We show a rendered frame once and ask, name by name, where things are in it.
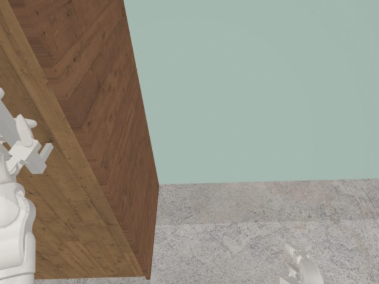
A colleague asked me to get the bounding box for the robot left hand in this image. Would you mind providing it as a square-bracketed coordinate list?
[0, 88, 41, 183]

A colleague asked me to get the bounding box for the robot right hand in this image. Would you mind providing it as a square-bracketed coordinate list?
[280, 242, 324, 284]

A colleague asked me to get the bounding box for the robot left forearm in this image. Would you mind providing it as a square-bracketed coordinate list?
[0, 181, 36, 284]

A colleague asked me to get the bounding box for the wardrobe door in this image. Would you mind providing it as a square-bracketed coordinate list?
[0, 0, 144, 280]

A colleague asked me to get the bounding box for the handle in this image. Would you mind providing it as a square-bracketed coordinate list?
[0, 99, 53, 174]

